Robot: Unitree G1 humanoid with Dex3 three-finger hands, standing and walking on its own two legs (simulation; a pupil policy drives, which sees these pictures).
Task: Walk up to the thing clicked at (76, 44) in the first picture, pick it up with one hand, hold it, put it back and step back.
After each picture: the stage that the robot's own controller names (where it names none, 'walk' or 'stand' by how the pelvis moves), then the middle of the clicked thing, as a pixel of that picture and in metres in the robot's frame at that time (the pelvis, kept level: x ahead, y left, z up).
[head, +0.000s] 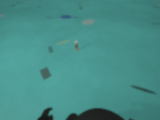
stand; (76, 45) +1.50 +0.33 -0.66
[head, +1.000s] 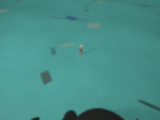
walk; (81, 50) +1.38 +0.15 -0.64
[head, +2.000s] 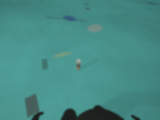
walk; (78, 64) +0.89 +0.14 -0.64
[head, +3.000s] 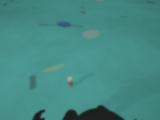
walk; (70, 82) +0.57 +0.24 -0.64
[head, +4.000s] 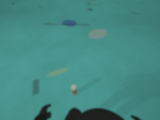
stand; (74, 90) +0.42 +0.20 -0.63
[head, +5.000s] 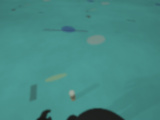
stand; (72, 95) +0.39 +0.21 -0.66
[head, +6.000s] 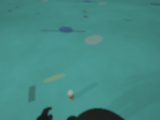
stand; (71, 95) +0.40 +0.23 -0.66
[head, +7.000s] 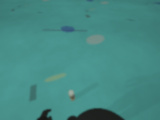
stand; (71, 95) +0.39 +0.23 -0.66
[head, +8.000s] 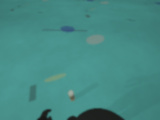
stand; (71, 96) +0.39 +0.23 -0.66
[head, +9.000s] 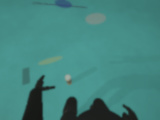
go down; (68, 80) +0.43 +0.21 -0.56
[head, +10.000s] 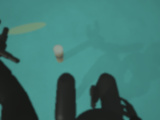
go down; (59, 54) +0.49 +0.23 -0.25
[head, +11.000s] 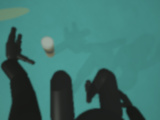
close in; (49, 48) +0.49 +0.25 -0.22
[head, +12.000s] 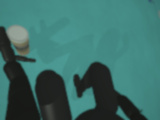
close; (21, 43) +0.48 +0.28 -0.17
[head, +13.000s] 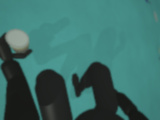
lift; (20, 45) +0.45 +0.28 -0.17
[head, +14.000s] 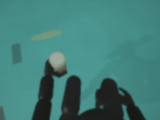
lift; (60, 66) +0.34 +0.21 -0.02
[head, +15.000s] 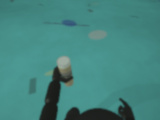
hold; (66, 73) +0.32 +0.17 +0.05
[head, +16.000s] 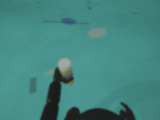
hold; (67, 73) +0.32 +0.16 +0.04
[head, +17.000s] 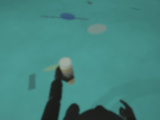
crouch; (68, 72) +0.33 +0.16 +0.01
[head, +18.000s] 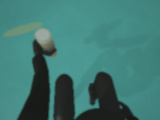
crouch; (48, 46) +0.49 +0.23 -0.05
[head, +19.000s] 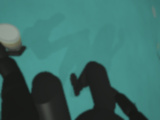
lower; (13, 43) +0.47 +0.28 -0.18
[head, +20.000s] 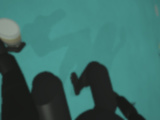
lower; (12, 39) +0.48 +0.29 -0.18
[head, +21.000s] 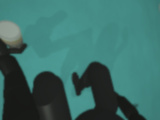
lower; (14, 41) +0.47 +0.29 -0.17
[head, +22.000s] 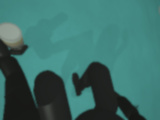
lower; (15, 42) +0.47 +0.29 -0.17
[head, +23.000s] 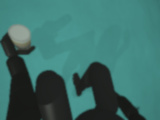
draw back; (22, 43) +0.47 +0.27 -0.17
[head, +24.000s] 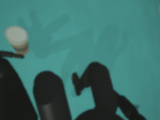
rise; (20, 44) +0.47 +0.27 -0.18
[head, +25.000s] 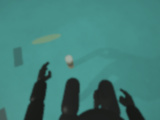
walk; (70, 62) +0.49 +0.19 -0.36
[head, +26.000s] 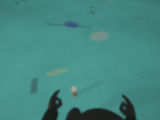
stand; (74, 92) +0.42 +0.17 -0.59
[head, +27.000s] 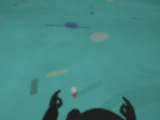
stand; (74, 93) +0.41 +0.17 -0.60
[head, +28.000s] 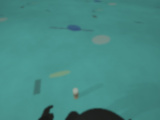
stand; (75, 93) +0.42 +0.16 -0.64
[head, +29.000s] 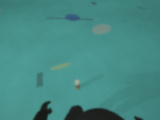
walk; (77, 85) +0.46 +0.16 -0.64
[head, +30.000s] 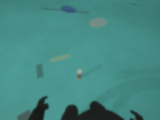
walk; (79, 74) +0.57 +0.10 -0.64
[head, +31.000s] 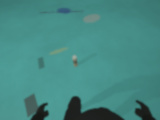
walk; (75, 61) +0.83 +0.26 -0.62
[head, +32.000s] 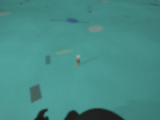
stand; (78, 60) +1.04 +0.21 -0.64
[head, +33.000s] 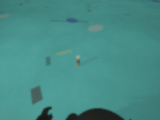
stand; (78, 61) +1.03 +0.21 -0.66
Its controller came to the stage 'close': yes
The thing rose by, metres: 0.69
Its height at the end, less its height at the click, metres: +0.00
